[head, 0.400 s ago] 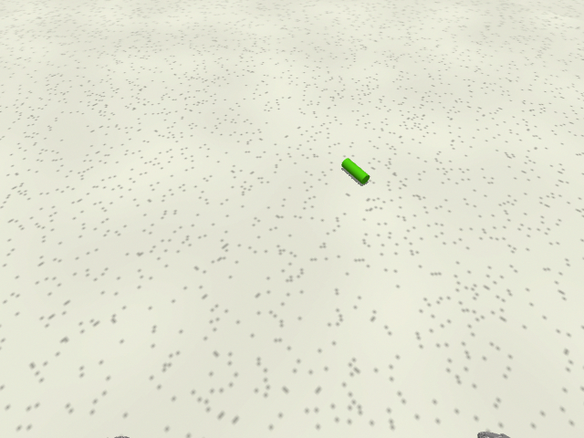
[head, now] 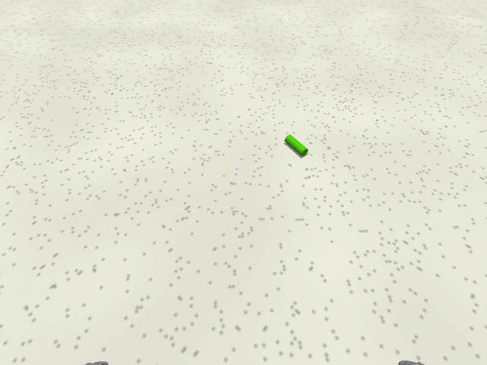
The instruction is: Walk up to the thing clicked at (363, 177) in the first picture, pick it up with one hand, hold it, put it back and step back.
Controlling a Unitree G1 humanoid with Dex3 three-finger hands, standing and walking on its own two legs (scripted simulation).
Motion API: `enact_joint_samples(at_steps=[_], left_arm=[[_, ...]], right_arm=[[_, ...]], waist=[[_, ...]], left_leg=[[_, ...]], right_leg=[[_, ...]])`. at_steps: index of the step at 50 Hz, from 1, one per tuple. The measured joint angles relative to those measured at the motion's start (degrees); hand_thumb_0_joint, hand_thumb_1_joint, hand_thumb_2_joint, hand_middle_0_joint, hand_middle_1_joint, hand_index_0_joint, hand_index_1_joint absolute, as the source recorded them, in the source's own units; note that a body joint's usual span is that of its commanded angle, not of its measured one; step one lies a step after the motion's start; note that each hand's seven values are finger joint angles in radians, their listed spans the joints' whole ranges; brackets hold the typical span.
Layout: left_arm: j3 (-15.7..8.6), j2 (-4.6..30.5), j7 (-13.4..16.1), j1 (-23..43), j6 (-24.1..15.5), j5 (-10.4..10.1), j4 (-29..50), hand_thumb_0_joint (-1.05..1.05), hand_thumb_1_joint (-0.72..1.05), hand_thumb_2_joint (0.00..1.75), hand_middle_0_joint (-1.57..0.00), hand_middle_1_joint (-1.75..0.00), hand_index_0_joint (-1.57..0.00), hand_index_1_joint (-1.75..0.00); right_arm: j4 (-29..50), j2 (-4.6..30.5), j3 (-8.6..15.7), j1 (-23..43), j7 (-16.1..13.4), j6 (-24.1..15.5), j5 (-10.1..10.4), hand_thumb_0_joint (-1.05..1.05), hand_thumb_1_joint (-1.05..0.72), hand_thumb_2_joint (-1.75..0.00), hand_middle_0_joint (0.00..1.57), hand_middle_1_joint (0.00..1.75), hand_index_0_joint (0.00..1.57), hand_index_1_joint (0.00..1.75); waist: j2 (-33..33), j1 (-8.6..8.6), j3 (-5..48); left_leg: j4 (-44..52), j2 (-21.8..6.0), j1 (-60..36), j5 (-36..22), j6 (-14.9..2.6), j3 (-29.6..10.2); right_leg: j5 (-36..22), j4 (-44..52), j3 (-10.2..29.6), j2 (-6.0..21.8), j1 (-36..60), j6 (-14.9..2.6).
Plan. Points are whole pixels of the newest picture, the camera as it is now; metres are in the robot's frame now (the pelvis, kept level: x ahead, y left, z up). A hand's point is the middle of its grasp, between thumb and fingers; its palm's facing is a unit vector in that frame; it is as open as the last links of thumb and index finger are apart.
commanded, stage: stand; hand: left
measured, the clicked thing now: (296, 145) +1.35 -0.29 -0.76
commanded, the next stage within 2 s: walk up in 0.72 s
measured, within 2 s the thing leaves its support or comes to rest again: neither
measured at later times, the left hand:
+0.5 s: hand out of the picture +0.07 +0.25 -0.16, palm faces -0.02 -0.94 -0.34, open 7.3 cm
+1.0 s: hand (124, 343) +0.17 +0.24 -0.13, palm faces -0.20 -0.89 -0.41, open 7.4 cm
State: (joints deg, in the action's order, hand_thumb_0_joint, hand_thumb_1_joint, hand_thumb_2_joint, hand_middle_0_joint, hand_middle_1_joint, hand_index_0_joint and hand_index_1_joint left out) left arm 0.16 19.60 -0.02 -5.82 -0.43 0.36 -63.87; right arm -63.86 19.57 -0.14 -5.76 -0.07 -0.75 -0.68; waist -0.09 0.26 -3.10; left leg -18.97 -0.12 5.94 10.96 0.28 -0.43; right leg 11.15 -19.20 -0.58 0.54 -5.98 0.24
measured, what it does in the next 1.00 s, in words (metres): lifts its right foot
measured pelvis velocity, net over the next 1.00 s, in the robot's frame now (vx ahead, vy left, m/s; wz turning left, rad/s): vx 0.05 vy -0.04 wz -0.23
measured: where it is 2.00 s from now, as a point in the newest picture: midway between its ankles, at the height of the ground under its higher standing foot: (280, 288)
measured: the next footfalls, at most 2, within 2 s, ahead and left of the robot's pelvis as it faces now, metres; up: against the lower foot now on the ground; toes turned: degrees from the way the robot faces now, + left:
right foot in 1.04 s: +0.13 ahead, -0.22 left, +0.00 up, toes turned -22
left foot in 1.50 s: +0.50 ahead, -0.02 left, +0.00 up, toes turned -25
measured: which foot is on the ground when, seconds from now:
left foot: down 0.00-1.00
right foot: down 0.00-0.78, up 0.80-1.00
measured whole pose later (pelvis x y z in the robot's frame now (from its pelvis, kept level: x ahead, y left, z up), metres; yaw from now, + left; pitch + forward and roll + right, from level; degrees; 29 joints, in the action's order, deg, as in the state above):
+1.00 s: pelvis +0.05 -0.04 -0.02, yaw -13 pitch -2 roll +2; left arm -6.1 24.8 -6.4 -13.9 0.8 1.1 -55.8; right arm -53.5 25.3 6.4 -12.4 3.3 -1.9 -2.9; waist -2.4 -0.3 -2.2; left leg -25.1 -5.9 1.4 21.1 1.6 11.9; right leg 18.4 -42.4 -2.3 7.1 -24.9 0.0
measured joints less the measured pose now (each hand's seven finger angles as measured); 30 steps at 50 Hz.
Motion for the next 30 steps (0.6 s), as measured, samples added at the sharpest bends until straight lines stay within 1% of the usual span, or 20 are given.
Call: enact_joint_samples(at_steps=[30], left_arm=[[0.08, 0.18, -0.07, -0.73, 0.1, 0.03, 0.04, 0.01, 0.91, 0.89, -0.2, -0.3, -0.21, -0.3]], right_arm=[[-0.07, 0.24, -0.08, -0.59, -0.01, -0.07, -0.03, 0.0, -0.91, -0.9, 0.21, 0.3, 0.2, 0.3]], waist=[[-0.09, 0.12, 0.29]], left_leg=[[0.61, 0.05, -0.3, -0.31, 0.03, 0.0]], right_leg=[[-0.11, 0.24, 0.0, 0.06, 0.13, -0.02]])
